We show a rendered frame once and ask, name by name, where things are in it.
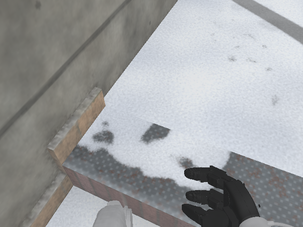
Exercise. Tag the right robot hand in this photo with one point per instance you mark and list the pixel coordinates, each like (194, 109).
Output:
(229, 209)

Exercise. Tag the left robot shin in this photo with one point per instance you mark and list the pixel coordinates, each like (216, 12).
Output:
(113, 203)

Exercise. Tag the robot right forearm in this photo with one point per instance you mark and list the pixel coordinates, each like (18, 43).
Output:
(255, 222)

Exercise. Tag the left robot thigh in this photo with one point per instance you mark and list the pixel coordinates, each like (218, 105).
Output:
(114, 216)

